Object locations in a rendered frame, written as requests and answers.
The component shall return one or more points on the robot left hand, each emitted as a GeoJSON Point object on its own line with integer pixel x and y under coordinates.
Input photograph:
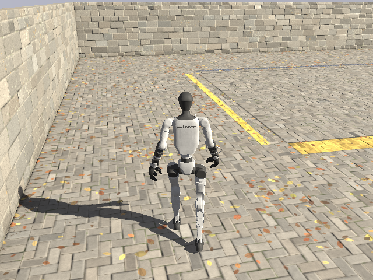
{"type": "Point", "coordinates": [152, 172]}

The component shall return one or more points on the left robot shin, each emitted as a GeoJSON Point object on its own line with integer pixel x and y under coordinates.
{"type": "Point", "coordinates": [175, 205]}

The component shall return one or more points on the robot right hand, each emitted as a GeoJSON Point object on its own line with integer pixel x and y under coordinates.
{"type": "Point", "coordinates": [216, 162]}

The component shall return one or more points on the humanoid robot torso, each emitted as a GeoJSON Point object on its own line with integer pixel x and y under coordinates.
{"type": "Point", "coordinates": [186, 141]}

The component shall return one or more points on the right robot upper arm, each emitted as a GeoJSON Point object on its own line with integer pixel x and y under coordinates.
{"type": "Point", "coordinates": [203, 122]}

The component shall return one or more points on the robot right forearm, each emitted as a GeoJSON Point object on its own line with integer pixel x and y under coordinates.
{"type": "Point", "coordinates": [213, 151]}

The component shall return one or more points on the robot left forearm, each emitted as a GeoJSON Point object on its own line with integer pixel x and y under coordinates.
{"type": "Point", "coordinates": [157, 156]}

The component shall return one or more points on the left robot upper arm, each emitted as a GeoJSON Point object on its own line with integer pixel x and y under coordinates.
{"type": "Point", "coordinates": [165, 132]}

